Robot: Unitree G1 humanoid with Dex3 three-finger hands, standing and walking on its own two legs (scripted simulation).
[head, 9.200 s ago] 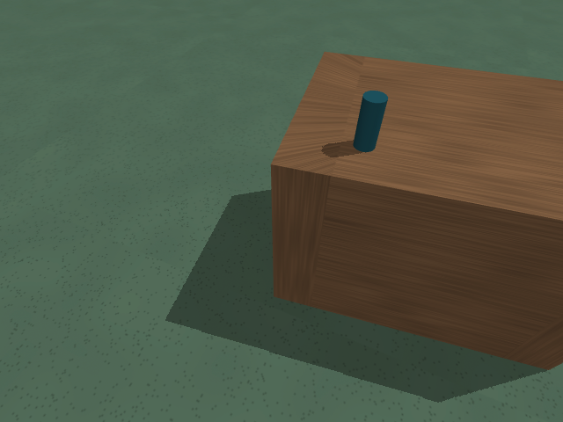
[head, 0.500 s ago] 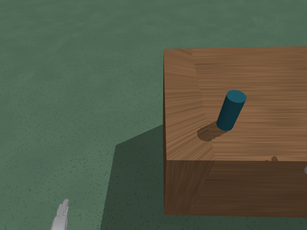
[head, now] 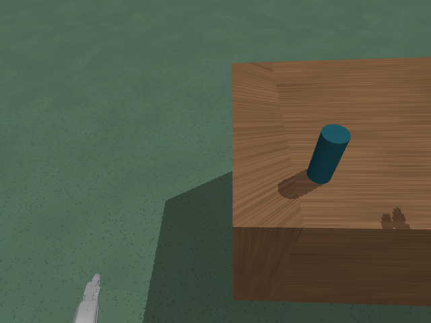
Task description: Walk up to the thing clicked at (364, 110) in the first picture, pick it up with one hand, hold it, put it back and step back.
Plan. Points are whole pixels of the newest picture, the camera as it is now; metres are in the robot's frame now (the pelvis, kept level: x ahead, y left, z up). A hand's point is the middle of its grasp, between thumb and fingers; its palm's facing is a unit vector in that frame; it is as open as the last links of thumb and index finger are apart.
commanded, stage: go down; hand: right
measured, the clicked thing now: (326, 155) +0.48 -0.23 +0.01
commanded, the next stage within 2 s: approach in 1.74 s
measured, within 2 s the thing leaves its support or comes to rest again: neither
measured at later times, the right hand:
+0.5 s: hand out of the picture +0.36 -0.40 +0.11, palm faces +0.26 +0.97 +0.03, open 17.5 cm
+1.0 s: hand out of the picture +0.38 -0.42 +0.12, palm faces +0.26 +0.97 +0.03, open 17.7 cm
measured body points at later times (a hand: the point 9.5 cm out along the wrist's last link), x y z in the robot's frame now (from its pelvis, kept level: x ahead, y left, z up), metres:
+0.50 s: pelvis +0.00 +0.00 -0.01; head +0.06 -0.03 +0.44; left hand +0.15 +0.27 -0.08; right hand +0.34 -0.45 +0.11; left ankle -0.03 +0.14 -0.73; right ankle +0.02 -0.11 -0.73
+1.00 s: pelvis +0.00 -0.01 -0.01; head +0.06 -0.05 +0.43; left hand +0.15 +0.25 -0.07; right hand +0.36 -0.47 +0.12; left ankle -0.03 +0.14 -0.73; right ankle +0.02 -0.11 -0.73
